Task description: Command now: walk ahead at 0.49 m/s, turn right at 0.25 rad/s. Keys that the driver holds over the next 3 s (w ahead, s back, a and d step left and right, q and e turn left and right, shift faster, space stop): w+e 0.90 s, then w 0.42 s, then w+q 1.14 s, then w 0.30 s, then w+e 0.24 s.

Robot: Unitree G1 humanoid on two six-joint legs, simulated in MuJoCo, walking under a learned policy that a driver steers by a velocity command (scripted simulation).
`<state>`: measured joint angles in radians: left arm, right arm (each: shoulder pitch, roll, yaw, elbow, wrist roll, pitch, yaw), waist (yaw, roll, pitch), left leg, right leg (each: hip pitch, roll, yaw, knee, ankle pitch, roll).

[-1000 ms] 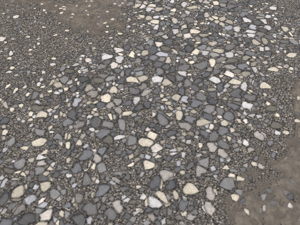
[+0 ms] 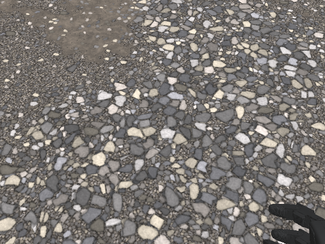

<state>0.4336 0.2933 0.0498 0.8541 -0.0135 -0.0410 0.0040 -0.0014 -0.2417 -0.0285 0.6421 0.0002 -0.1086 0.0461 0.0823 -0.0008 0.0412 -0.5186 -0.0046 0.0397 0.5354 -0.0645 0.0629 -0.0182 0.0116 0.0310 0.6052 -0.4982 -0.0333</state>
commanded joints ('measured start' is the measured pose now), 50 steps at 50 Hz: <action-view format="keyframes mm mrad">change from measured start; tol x16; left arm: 1 45 109 7 -86 -21 -42 -4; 21 -420 47 15 -285 -8 8 -58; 26 41 285 124 -191 -15 32 -22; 33 -206 123 51 -268 8 -25 -27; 50 -81 92 39 -184 2 4 13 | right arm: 1 435 -205 -79 27 -8 3 -22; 8 191 -111 -54 70 -11 -25 -25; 24 257 -271 -104 146 36 56 -59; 27 321 -89 -34 57 -8 15 -54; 44 -87 -129 -34 -40 5 -9 -21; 50 185 -211 -77 15 -14 -35 -21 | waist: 1 -221 189 -483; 4 -147 60 -129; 19 -160 34 55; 25 60 55 -164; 27 -27 -274 -382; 30 -27 -12 -153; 50 -140 -108 -175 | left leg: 1 971 424 -737 -169 -228 245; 8 343 275 -161 -392 24 153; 20 566 297 120 -360 160 91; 24 603 280 185 -19 689 41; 25 487 234 210 217 646 4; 27 -168 -46 1 849 -531 -95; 28 -279 8 -139 888 -485 -75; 41 -47 36 -87 96 134 -138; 48 70 12 -100 -54 32 -64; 50 385 65 -122 -74 38 14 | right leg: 1 -680 11 146 711 -63 -1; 15 -627 -139 23 203 551 34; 21 -663 -105 -60 47 417 -24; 25 -126 56 -142 -40 351 -132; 27 391 -332 769 -252 155 -399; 35 -152 -171 296 -377 597 -267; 45 -135 -137 325 -283 419 -176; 50 -119 -88 299 41 621 -103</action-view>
